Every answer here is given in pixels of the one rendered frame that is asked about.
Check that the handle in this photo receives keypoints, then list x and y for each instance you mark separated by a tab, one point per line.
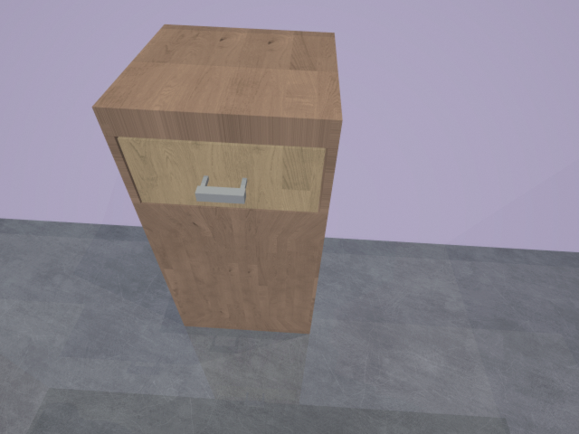
213	194

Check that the drawer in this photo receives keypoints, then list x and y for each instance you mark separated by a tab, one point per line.
284	178

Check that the cabinet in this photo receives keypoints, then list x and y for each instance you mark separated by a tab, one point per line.
232	268

